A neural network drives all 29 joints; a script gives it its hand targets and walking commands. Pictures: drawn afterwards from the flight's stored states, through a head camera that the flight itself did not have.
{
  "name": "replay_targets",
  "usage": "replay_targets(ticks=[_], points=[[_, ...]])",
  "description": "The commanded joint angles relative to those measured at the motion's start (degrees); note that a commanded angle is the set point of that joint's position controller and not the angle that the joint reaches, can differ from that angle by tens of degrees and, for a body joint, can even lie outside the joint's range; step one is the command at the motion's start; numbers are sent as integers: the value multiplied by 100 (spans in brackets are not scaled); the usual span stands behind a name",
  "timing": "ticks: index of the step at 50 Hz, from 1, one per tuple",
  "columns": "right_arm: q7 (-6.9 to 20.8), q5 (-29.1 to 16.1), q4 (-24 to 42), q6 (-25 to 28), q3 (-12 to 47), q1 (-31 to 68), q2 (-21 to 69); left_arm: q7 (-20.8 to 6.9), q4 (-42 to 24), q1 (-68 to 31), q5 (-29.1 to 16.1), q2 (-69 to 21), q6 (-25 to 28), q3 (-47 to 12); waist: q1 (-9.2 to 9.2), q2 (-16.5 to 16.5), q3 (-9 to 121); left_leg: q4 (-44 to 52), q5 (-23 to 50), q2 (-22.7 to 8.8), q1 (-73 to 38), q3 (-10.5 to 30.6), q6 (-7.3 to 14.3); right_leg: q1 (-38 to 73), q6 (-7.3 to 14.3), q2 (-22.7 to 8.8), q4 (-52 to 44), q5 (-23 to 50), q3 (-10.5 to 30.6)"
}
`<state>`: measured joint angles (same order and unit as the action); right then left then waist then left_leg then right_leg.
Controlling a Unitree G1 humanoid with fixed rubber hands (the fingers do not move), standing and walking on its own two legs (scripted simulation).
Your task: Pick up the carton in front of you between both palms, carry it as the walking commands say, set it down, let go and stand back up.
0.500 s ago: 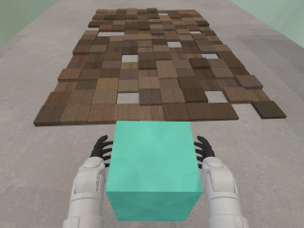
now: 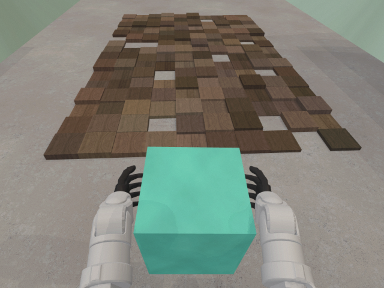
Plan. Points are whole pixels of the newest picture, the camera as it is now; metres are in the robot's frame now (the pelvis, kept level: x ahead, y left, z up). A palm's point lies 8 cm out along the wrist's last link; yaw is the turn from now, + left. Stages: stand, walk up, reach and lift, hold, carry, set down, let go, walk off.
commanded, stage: hold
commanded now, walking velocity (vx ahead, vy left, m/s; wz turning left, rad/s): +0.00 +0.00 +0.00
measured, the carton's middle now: (192, 213) +0.30 +0.00 -0.02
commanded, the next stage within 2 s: carry in 0.30 s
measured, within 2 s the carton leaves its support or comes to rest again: neither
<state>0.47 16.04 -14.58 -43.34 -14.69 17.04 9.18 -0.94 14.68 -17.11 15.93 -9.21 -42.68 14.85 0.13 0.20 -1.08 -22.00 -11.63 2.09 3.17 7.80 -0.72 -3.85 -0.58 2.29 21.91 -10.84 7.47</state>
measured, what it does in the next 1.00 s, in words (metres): walks ahead: right foot, then left foot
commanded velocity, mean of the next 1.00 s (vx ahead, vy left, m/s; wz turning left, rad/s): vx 0.37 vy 0.00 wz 0.00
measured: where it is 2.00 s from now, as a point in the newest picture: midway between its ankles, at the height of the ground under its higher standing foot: (179, 196)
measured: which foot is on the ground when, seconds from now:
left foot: down 0.00-0.70, up 0.72-0.96, down 0.98-1.00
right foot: down 0.00-0.52, up 0.54-0.66, down 0.68-1.00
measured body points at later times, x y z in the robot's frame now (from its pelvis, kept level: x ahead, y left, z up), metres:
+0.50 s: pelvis +0.03 +0.01 -0.01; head +0.00 +0.01 +0.44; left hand +0.33 +0.17 +0.06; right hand +0.34 -0.14 +0.06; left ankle +0.01 +0.14 -0.74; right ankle +0.02 -0.13 -0.74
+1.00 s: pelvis +0.27 +0.05 -0.02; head +0.25 +0.06 +0.42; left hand +0.51 +0.22 +0.07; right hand +0.53 -0.08 +0.07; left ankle +0.35 +0.13 -0.75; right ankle +0.11 -0.08 -0.74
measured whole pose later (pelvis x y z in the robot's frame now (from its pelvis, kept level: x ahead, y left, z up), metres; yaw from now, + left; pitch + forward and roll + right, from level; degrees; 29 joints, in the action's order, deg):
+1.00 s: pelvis +0.27 +0.05 -0.02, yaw +1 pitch +4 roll +1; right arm -8.0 0.9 29.8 -68.3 -2.8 0.1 7.4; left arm 8.8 -32.1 0.5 0.8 -7.3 -69.2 3.6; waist 2.2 -2.9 8.0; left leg -32.1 -9.0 -1.6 26.4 -14.0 3.2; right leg -4.1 -2.8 -7.2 33.0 -28.7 -7.6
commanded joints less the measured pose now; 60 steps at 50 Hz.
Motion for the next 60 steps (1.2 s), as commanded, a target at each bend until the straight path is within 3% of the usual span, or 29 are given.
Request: replay_targets(ticks=[1,14,15,18,23,25,26,27,28,29,31,33,34,35,36,37,38,40,42,45,47,48,49,50,51,52,54,56,60], points=[[1322,-1489,129,169,3246,3029,5232,-1308,-28,-2928,-1414,-5183,122,-3191,-6,-26,1218,410,455,300,-16,-415,-9,328,-56,277,-368,448,-380],[1280,-1554,384,136,3327,2679,5183,-1270,-298,-2576,-1471,-5134,89,-3280,-6,-18,1330,408,1004,325,-178,-382,-30,478,-74,302,-367,1014,-351],[1282,-1597,431,111,3395,2811,5162,-1267,-396,-2663,-1535,-5173,48,-3353,17,-43,1391,-99,362,-645,565,-189,99,-188,62,-662,185,277,-241],[1233,-1795,818,45,3669,2898,5237,-1203,-745,-2741,-1716,-5238,-14,-3610,3,-118,1265,14,-2657,-447,1276,-57,157,-819,187,-641,-273,-2900,110],[1039,-2279,1765,-358,4372,2971,5291,-918,-1673,-2592,-2065,-5211,-424,-4210,21,-840,1746,-889,-1231,-144,1553,-1042,43,-571,625,-1270,-547,-2427,615],[927,-2420,2201,-630,4584,2905,5214,-780,-2172,-2505,-2192,-5111,-709,-4452,21,-579,1690,-362,-1451,-283,989,-983,118,-1135,553,-1127,-163,-2534,222],[859,-2460,2318,-777,4611,2757,5130,-713,-2393,-2443,-2265,-5048,-863,-4540,-5,-11,1571,21,-1757,-682,588,-442,225,-1682,370,-821,459,-2243,-297],[770,-2452,2400,-920,4599,2451,5005,-647,-2621,-2372,-2343,-4993,-1029,-4629,-75,1045,1523,509,-1986,-1393,84,649,509,-2436,131,-470,1646,-1676,-963],[659,-2407,2467,-1058,4559,2096,4889,-592,-2848,-2348,-2426,-4874,-1198,-4728,-128,1629,1292,753,-1279,-1927,-426,1525,901,-3335,-29,-302,2044,-1700,-1353],[537,-2364,2645,-1188,4514,1930,4810,-549,-3030,-2399,-2536,-4794,-1339,-4819,-151,1515,1115,673,-252,-2059,-654,1715,1157,-3707,0,-346,1890,-1948,-1374],[301,-2373,3200,-1473,4537,1574,4679,-421,-3298,-2014,-2776,-4730,-1603,-4958,-167,904,1472,330,1002,-1922,-876,1054,1132,-3327,43,-322,1320,-1794,-1456],[140,-2502,3712,-1720,4643,1363,4649,-266,-3592,-1522,-2869,-4722,-1826,-4959,-68,748,1938,-185,814,-1461,-251,-80,747,-1725,42,-143,297,-615,-1844],[83,-2581,3924,-1836,4710,1174,4623,-181,-3769,-1293,-2873,-4718,-1934,-4925,-30,554,2163,-630,550,-1228,697,-577,524,-287,103,-212,-16,-357,-1759],[37,-2653,4143,-1962,4745,1120,4516,-81,-3862,-950,-2838,-4686,-2033,-4849,96,-140,2326,-1664,180,-874,1890,-1151,271,984,350,-942,-483,-781,-665],[11,-2798,4454,-2110,4811,1337,4472,29,-3890,-784,-2707,-4590,-2108,-4660,152,-1632,2178,-2921,-839,-446,3573,-1641,31,1843,990,-2259,-617,-259,1332],[-8,-2984,4610,-2229,4892,1397,4432,131,-4042,-626,-2620,-4580,-2204,-4545,204,-1691,1799,-3307,-1991,-378,4485,-1342,97,2032,1487,-2712,-646,816,1984],[-30,-3086,4708,-2291,4934,1348,4490,201,-4288,-593,-2602,-4592,-2287,-4499,196,-1065,1625,-3572,-2293,-592,4724,-1155,136,1981,1587,-2772,-581,1420,1728],[-82,-3105,4754,-2358,4842,1006,4578,284,-4733,-664,-2714,-4659,-2382,-4579,191,-486,1660,-3114,-2050,-795,4692,-1164,157,1869,1229,-2515,-690,1237,927],[-195,-3034,4767,-2378,4729,838,4541,330,-4976,-827,-2864,-4525,-2443,-4680,143,-621,1612,-2136,-1225,-663,3903,-1449,86,1252,869,-2059,-839,968,-3],[-408,-2818,4819,-2403,4512,407,4234,383,-5109,-631,-3028,-4186,-2514,-4774,120,-932,1433,-1140,-292,-372,2600,-1951,69,316,646,-1759,-813,869,-884],[-530,-2702,4813,-2435,4364,177,3987,432,-5172,-549,-3085,-3919,-2567,-4776,-1,-727,1592,-634,453,-82,996,-2384,138,-534,424,-1521,-79,1170,-1432],[-580,-2657,4805,-2460,4287,75,3848,457,-5206,-512,-3098,-3766,-2600,-4756,-47,-559,1811,-604,236,21,84,-2550,202,-961,294,-1343,587,1325,-1738],[-638,-2613,4812,-2502,4195,-86,3661,499,-5259,-448,-3098,-3549,-2639,-4719,-130,-208,2050,-575,-176,-418,-932,-1978,263,-1625,103,-1155,1544,897,-1943],[-694,-2560,4792,-2514,4143,-39,3481,517,-5297,-568,-3069,-3363,-2712,-4634,-212,1098,2051,660,-1640,-1991,-1160,870,736,-2607,-197,-566,3266,-349,-2099],[-716,-2596,4783,-2539,4153,61,3461,521,-5324,-678,-3157,-3315,-2763,-4704,-207,1600,1955,1223,-1450,-2758,-1412,2484,1392,-3591,-143,-295,4365,-1767,-1489],[-691,-2677,4942,-2562,4227,189,3565,502,-5221,-634,-3179,-3427,-2766,-4718,-158,961,1850,1124,-1077,-2842,-1250,2287,1487,-3928,38,-711,4995,-1750,-978],[-582,-2819,5102,-2524,4453,499,3940,414,-5054,-564,-3092,-3836,-2718,-4653,-132,181,1797,1051,-394,-2522,-628,1297,1288,-3885,187,-1089,4941,-1145,-808],[-431,-3013,5235,-2456,4751,742,4282,338,-4966,-435,-2950,-4170,-2612,-4642,-65,170,1764,1245,-180,-2186,-146,319,926,-3453,194,-1117,4101,-592,-884],[-182,-3184,5298,-2410,5013,590,4299,319,-4876,-33,-2608,-4303,-2462,-4640,-99,463,1558,1410,406,-1881,-371,-509,819,-3512,77,-878,2747,14,-1338]])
